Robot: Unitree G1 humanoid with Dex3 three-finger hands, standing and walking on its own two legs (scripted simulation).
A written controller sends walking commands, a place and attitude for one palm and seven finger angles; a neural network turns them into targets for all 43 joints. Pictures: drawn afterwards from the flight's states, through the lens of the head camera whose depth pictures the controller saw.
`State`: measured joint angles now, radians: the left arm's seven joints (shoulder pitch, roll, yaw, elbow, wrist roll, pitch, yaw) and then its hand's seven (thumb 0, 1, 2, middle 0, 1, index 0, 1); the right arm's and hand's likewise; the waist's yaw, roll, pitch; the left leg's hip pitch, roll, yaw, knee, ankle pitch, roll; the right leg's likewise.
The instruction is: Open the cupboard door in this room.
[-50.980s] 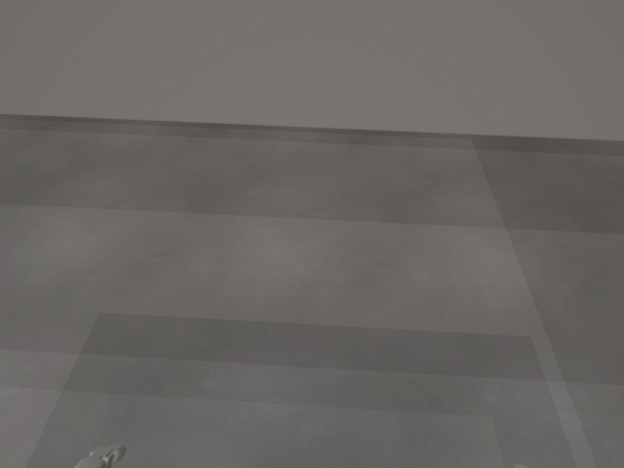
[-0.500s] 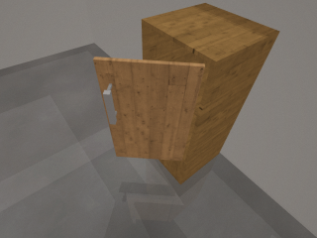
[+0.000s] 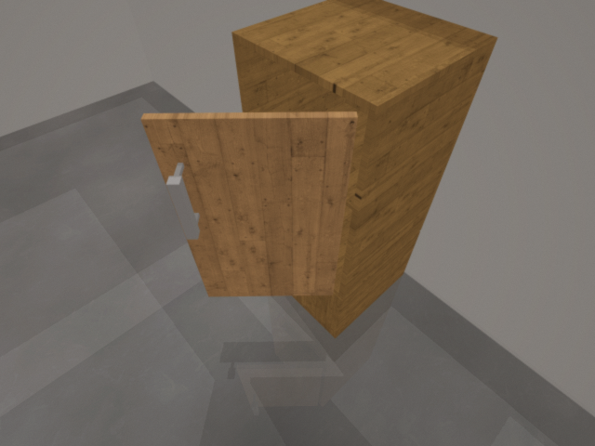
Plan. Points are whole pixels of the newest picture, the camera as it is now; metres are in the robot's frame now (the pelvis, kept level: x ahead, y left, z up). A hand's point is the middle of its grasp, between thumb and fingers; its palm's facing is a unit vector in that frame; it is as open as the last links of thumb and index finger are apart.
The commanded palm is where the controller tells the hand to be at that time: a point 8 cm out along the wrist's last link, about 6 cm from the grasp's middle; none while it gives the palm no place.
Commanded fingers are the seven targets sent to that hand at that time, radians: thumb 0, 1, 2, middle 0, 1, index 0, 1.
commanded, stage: come to a stop and stand still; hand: left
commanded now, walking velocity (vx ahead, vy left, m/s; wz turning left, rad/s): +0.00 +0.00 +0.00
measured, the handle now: (186, 202) +0.55 +0.24 -0.03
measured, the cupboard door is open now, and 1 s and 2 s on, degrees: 48 48 48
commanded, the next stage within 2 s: look again from close up in 0.44 s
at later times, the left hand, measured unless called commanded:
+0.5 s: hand out of the picture -0.04 +0.20 -0.17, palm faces +0.04 -0.98 -0.20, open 7.4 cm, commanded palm none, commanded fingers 0.00 0.90 0.90 -0.20 -0.30 -0.20 -0.30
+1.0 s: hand out of the picture -0.04 +0.18 -0.17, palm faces +0.05 -0.99 -0.14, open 7.4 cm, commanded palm none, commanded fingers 0.00 0.90 0.90 -0.20 -0.30 -0.20 -0.30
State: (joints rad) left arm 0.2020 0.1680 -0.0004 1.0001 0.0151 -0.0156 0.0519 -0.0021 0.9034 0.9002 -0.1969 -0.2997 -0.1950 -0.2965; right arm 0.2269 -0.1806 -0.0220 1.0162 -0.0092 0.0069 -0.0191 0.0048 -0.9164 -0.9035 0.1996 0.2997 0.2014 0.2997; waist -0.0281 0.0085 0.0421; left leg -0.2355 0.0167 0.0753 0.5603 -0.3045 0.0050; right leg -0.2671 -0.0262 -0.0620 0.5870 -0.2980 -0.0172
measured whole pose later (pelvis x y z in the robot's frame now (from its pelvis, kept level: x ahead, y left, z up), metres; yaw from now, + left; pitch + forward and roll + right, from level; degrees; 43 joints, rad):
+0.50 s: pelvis -0.03 +0.02 +0.01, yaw +1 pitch -2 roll +0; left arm 0.33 0.18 -0.01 1.05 0.01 0.00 0.03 0.00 0.90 0.90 -0.20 -0.30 -0.19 -0.30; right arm 0.33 -0.16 0.01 1.06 -0.02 0.01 -0.01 0.00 -0.91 -0.90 0.20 0.30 0.20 0.30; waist 0.00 -0.01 0.01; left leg -0.24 0.00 0.06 0.48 -0.21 0.03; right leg -0.25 -0.04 -0.08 0.47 -0.19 0.00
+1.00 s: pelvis -0.03 +0.03 +0.01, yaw +1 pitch -2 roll +0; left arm 0.33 0.13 -0.01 1.09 0.02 -0.02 0.04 0.00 0.90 0.90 -0.20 -0.30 -0.19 -0.30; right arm 0.30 -0.13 0.00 1.11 -0.01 -0.01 -0.02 0.01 -0.92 -0.90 0.20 0.30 0.20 0.30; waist 0.01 -0.03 0.01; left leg -0.22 -0.02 0.07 0.45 -0.20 0.05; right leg -0.23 -0.05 -0.07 0.44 -0.18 0.02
